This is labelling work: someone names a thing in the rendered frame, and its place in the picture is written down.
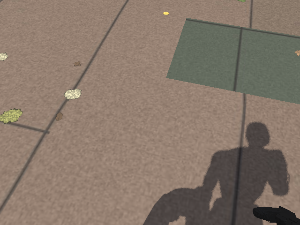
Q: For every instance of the right robot hand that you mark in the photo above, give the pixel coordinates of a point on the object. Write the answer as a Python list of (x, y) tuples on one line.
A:
[(280, 215)]

